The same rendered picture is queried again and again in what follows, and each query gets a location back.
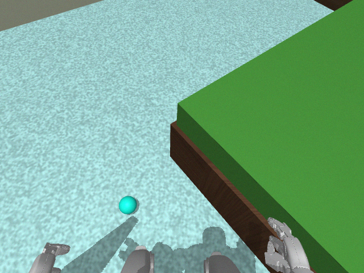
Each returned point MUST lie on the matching right robot hand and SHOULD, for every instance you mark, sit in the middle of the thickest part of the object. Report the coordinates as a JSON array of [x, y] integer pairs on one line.
[[290, 254]]

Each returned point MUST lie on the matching bed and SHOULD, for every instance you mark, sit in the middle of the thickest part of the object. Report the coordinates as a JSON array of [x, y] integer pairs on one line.
[[282, 136]]

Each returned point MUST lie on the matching ball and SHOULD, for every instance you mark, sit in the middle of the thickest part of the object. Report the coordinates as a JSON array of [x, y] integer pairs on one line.
[[127, 204]]

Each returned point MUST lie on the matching left robot hand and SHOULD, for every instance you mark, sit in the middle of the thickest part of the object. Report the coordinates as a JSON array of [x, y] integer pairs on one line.
[[45, 261]]

